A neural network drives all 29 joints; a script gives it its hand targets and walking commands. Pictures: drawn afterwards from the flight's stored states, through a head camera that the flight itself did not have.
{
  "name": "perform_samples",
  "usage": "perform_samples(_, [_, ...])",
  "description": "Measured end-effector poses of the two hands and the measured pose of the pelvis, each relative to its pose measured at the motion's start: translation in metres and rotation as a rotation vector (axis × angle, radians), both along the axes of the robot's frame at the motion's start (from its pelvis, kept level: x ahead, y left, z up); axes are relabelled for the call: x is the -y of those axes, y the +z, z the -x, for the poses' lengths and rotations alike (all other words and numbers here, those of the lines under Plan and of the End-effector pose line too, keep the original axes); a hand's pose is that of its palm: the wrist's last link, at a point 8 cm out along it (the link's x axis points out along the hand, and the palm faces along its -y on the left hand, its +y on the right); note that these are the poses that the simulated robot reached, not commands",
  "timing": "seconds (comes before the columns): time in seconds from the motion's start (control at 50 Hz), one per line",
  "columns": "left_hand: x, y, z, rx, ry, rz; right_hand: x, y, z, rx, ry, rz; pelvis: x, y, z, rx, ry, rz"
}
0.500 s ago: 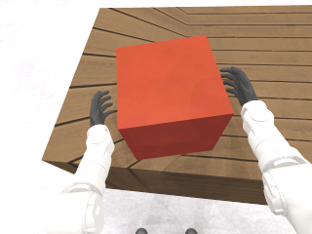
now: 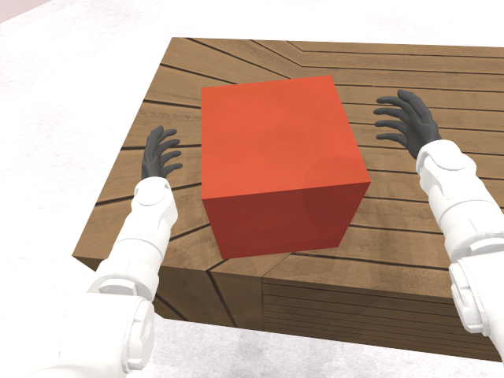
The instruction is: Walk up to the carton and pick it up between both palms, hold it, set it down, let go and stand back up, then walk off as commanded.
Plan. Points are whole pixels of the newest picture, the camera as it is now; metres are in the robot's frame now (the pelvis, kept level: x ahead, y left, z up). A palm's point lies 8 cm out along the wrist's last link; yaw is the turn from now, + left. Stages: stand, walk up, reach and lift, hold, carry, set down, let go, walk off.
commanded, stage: set down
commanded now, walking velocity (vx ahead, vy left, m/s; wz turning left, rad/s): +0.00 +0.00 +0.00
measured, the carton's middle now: (273, 172) +0.48 +0.00 +0.00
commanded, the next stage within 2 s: none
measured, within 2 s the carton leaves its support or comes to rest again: neither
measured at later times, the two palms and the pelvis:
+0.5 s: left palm (143, 150) +0.44 +0.19 +0.12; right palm (451, 115) +0.47 -0.23 +0.15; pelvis -0.01 +0.00 +0.00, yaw +0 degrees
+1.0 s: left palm (140, 199) +0.37 +0.20 +0.08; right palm (465, 183) +0.40 -0.26 +0.09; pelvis -0.04 +0.00 +0.00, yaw +0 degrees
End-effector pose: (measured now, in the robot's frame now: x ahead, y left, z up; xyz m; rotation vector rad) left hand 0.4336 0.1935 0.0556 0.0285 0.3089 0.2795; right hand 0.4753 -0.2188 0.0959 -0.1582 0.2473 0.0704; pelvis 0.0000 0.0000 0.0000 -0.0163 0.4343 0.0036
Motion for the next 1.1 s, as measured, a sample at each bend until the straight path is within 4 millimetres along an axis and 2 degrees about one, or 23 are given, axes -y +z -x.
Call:
perform_samples(0.22, [0.005,0.027,-0.013,0.011,-0.021,-0.016,0.014,0.027,-0.008,0.035,-0.012,0.004,0.0,0.0,0.0,0.0,0.0,0.0])
perform_samples(0.34, [0.002,0.056,-0.015,0.063,-0.03,-0.023,0.013,0.048,-0.008,0.065,-0.002,0.003,0.0,0.0,0.003,0.005,0.0,0.0])
perform_samples(0.4, [0.001,0.064,-0.012,0.06,-0.035,-0.021,0.014,0.053,-0.005,0.057,-0.007,0.007,0.0,0.0,0.007,0.009,-0.001,0.0])
perform_samples(0.58, [0.003,0.066,0.006,0.03,-0.045,-0.012,0.016,0.058,0.013,0.041,-0.008,0.008,0.001,-0.001,0.02,0.029,-0.002,-0.001])
perform_samples(0.72, [0.006,0.072,0.02,0.044,-0.06,-0.01,0.02,0.056,0.032,0.036,-0.009,0.005,0.001,-0.001,0.032,0.046,-0.003,-0.001])
perform_samples(0.86, [0.004,0.061,0.037,0.051,-0.064,0.0,0.027,0.032,0.054,-0.01,-0.009,0.011,0.001,-0.002,0.04,0.057,-0.004,-0.002])
perform_samples(1.0, [-0.002,0.026,0.059,0.016,-0.041,0.013,0.039,-0.002,0.077,-0.044,-0.015,0.011,0.001,-0.002,0.04,0.058,-0.004,-0.002])
perform_samples(1.1, [-0.007,0.007,0.073,0.006,-0.02,0.012,0.042,-0.011,0.085,-0.013,-0.002,0.004,0.001,-0.002,0.037,0.055,-0.004,-0.002])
